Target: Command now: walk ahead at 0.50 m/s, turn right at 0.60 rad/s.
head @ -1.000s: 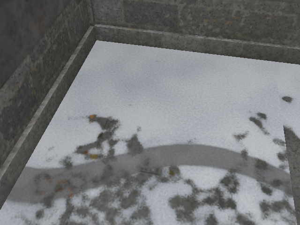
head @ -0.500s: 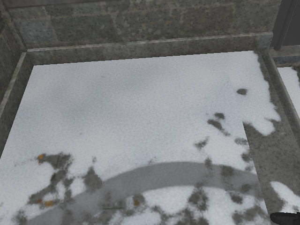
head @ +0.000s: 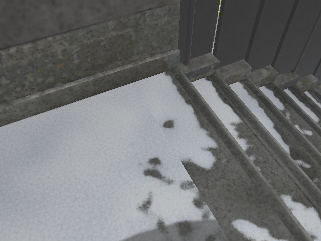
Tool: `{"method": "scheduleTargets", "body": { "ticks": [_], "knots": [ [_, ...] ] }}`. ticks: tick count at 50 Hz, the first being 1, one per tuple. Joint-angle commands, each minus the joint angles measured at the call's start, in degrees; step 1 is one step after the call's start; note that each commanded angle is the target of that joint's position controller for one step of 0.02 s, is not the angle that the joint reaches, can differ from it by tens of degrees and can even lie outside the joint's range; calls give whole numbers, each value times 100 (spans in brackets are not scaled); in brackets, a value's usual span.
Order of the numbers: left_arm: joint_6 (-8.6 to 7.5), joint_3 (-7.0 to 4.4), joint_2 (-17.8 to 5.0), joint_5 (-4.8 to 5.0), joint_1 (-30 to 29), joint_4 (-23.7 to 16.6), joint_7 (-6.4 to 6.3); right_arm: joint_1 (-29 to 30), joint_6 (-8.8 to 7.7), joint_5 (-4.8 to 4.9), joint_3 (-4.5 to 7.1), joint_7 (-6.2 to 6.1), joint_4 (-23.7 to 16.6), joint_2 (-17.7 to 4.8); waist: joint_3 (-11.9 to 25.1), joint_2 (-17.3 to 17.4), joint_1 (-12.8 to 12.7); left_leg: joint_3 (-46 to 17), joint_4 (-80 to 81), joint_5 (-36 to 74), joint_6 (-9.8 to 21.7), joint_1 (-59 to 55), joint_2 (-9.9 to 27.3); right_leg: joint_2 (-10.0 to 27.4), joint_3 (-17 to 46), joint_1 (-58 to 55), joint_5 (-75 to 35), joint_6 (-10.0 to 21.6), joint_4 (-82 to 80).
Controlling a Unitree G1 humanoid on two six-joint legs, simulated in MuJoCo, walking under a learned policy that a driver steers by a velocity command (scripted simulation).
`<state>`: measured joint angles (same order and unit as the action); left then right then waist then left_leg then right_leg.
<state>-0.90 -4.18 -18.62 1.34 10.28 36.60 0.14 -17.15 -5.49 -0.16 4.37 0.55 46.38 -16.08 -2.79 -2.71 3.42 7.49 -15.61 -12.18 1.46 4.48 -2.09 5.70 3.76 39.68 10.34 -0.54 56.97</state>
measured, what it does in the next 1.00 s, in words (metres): walks ahead, turning right: right foot, then left foot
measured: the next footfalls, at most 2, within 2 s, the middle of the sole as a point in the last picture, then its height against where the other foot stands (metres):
right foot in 0.22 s outside the picture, level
left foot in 0.70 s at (165, 204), level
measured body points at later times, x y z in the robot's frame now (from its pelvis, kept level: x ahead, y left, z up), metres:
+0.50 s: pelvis +0.28 -0.09 +0.00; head +0.32 -0.11 +0.45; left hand +0.44 +0.17 -0.09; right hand +0.41 -0.39 -0.09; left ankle +0.47 +0.06 -0.67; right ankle +0.25 -0.15 -0.74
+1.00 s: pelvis +0.58 -0.12 +0.00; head +0.58 -0.14 +0.45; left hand +0.84 -0.03 -0.10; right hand +0.44 -0.33 -0.14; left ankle +0.58 -0.01 -0.74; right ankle +0.59 -0.30 -0.67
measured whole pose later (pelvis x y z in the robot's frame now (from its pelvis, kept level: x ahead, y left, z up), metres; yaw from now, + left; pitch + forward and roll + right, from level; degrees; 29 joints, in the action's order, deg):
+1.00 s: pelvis +0.58 -0.12 +0.00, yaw -35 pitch +2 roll +2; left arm -4.4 -0.3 -13.3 -3.8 9.3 44.5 6.1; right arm -23.8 -6.7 -5.1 -0.2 -0.6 49.4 -13.3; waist 1.2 -0.4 4.0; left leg 11.5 -10.9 -11.5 2.1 1.5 -0.9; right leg 4.5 1.4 39.9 7.8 0.9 54.0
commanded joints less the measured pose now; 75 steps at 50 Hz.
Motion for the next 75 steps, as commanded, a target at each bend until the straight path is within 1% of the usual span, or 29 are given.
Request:
{"method": "scheduleTargets", "body": {
  "ticks": [1, 7, 10, 11, 12, 13, 14, 17, 27, 28, 32, 35, 36, 37, 38, 39, 40, 43, 48, 56, 59, 61, 62, 63, 64, 65, 67, 71, 75],
  "knots": [
    [-115, 58, -44, -3, -181, -379, 121, 580, -81, 39, 166, -31, -417, -852, -21, 554, -123, -476, 754, 1721, 885, 127, 1504, 108, -62, -170, -997, 50, -928],
    [-108, 0, -213, -6, -886, -754, 294, 149, 111, 204, 270, -60, -173, -1260, -122, 607, -43, 75, 229, 2932, 581, -783, 1774, -235, -587, -508, -548, 436, -2033],
    [-38, -349, -778, -9, 731, -404, 244, 217, 253, 243, 270, -138, -222, -1323, 862, 645, -1023, 495, -2238, 4851, 263, -370, 1526, -950, -983, -2914, -335, 934, -2444],
    [30, -537, -1253, 36, 1668, -201, 123, 57, 234, 66, 134, -160, -330, -1003, 1410, -58, -1339, 508, -4081, 2829, 0, 1100, 1259, -273, 229, -4718, -473, 1272, -2497],
    [-49, -562, -1847, 76, 1324, -328, 124, -483, 86, -118, -134, -59, -687, -250, 2097, -1435, -523, -246, -5993, -2195, -291, 3487, 85, 1141, 3661, -6345, 856, 2403, -3232],
    [-139, -419, -1256, 29, 1465, -481, 155, 204, -98, 88, -34, 13, -696, -833, 2485, -625, -1050, -1306, -6442, -2060, -191, 4035, 197, 1289, 4326, -6395, 1463, 2336, -3926],
    [-226, -323, -987, -28, 1241, -406, 170, 675, -191, 264, 15, 41, -845, -1022, 1591, -375, -1032, -1259, -6247, -1447, -69, 4352, 426, 1135, 3513, -5728, 1022, 2050, -4019],
    [-271, -171, -585, -117, 364, -546, 128, 595, -184, 9, 22, -38, -751, -947, 732, 46, -341, -1290, -5123, -543, -152, 3348, 903, 528, 2078, -3675, -822, 1741, -4146],
    [-217, -231, -774, -16, 921, -101, -96, 1958, -43, -13, -160, 27, -1037, -428, 196, -120, -724, -1025, -1990, 1776, -538, 2577, 345, -92, 1199, -2539, -1014, 1321, -4193],
    [-430, 62, -307, -925, 1223, 97, 398, 1481, 141, -624, -567, 230, -934, 185, 289, -503, -554, -1057, -2269, 1722, -507, 2527, 496, 113, 1439, -2512, -858, 1564, -4197],
    [-560, -21, -594, -594, 1263, 264, 658, 2033, 222, -388, -456, 121, -1164, -569, 94, -66, -615, -1050, -1816, 913, -313, 2849, 556, 523, 1945, -3433, -1100, 1464, -3825],
    [-495, -8, -680, -602, 1217, 457, 552, 1481, 6, -152, -383, -21, -1046, -778, 505, 23, -288, -584, -1301, 1266, 110, 928, 202, 10, 1801, -3196, -2457, 979, -3004],
    [-541, 92, -381, -613, 1272, 467, 523, 474, -119, -135, -308, -49, -808, -916, 1406, 524, 62, -952, -1623, 1979, 760, -724, 687, -591, 1420, -2640, -2457, 570, -1757],
    [-683, 313, 350, -753, 2331, 434, 456, -894, -146, -199, -236, -31, -539, -1169, 3031, 1978, -9, -3052, -1600, 3072, 2353, -3677, 2219, -1590, 901, -915, 702, 74, -47],
    [-706, 255, 68, -583, 1622, 320, 571, -1535, -59, -397, -321, 19, -332, -932, 2551, 1695, 536, -4695, -607, 1500, 2358, -3837, 2771, -1621, 658, 758, 2540, -32, 1748],
    [-657, 156, -123, -508, 792, 235, 523, -1154, -99, -383, -291, 38, -269, -818, 985, 863, 475, -4055, -273, 272, 1656, -2433, 2667, -1022, 544, 1440, 1873, 98, 2309],
    [-608, 150, -104, -483, 609, 332, 363, -451, -101, -297, -391, 41, -360, -493, 387, 659, 143, -3217, -40, -78, 1355, -1072, 2495, -511, 375, 1143, 1194, 172, 2201],
    [-489, 292, 248, -706, 437, 430, 365, 145, -119, -289, -553, -125, -483, 105, 585, 710, -253, -1901, 637, 1244, 1258, -65, 2017, 13, 306, -62, 680, 215, 1328],
    [-426, 393, 440, -473, -32, 521, 635, -384, -247, -534, -278, -160, -102, -460, 282, 555, -162, -530, 1004, 2632, 1352, -332, 1925, 90, -18, 314, -352, 138, -259],
    [-221, 276, 206, -539, -526, 320, 600, -613, -221, -711, -206, 39, 164, -702, 115, 827, -393, 800, 429, 3986, 916, 122, 1638, -471, -698, -1040, -1039, 318, -705],
    [-340, 89, -229, -417, -37, 390, 454, -50, -183, -533, 25, 48, 144, -1391, 7, 1009, -867, 846, -691, 5776, 688, -353, 1859, -740, -710, -1506, 391, 398, -1694],
    [-490, -123, -549, -320, 1186, 878, 243, -524, -24, -719, 28, 178, 337, -1365, 587, 594, -1067, 842, -2820, 5496, 467, 314, 1619, -1364, -891, -3580, -854, 772, -2425],
    [-528, -257, -1018, -431, 2341, 1246, -35, -1173, 5, -931, -264, 374, 407, -423, 1678, -543, -1030, 700, -5114, 1074, -100, 2102, 1074, -468, 726, -5824, -3492, 1929, -1877],
    [-526, -226, -1267, -483, 2889, 1188, -38, -1405, -118, -692, -437, 514, 12, 40, 3213, -653, -920, -403, -6713, -2496, -521, 3323, 166, 1088, 3580, -7537, -4384, 3317, -2768],
    [-650, -343, -1081, -518, 3010, 1532, 52, 354, -161, -273, -440, 515, -427, -124, 1179, -35, -1676, -1350, -6977, -2067, -364, 5013, 107, 1029, 3497, -6575, -3072, 2597, -3368],
    [-764, -249, -691, -349, 2372, 1463, 137, 1022, -159, -222, -430, 341, -664, -302, 356, -46, -1463, -1458, -6764, -1765, -334, 5197, 489, 970, 2772, -5342, -2297, 2276, -3430],
    [-767, 175, 279, -366, 1261, 1344, 301, 478, 19, -536, -463, 24, -527, -349, 423, 75, -435, -1571, -5896, -902, -234, 3820, 873, 555, 2230, -3160, -1611, 2008, -3692],
    [-795, 151, -227, -555, 508, 937, 281, 452, 290, -439, -552, 18, -607, -313, 222, 178, -124, -1069, -4211, -190, -432, 2550, 761, -114, 1632, -961, -293, 1700, -4251],
    [-718, 123, -466, -821, 1171, 1073, 360, 200, 351, -589, -733, 383, -584, 46, 312, -139, -291, -456, -4661, 1633, -368, 844, 496, -450, 1027, 275, -290, 1406, -3379]
  ]
}}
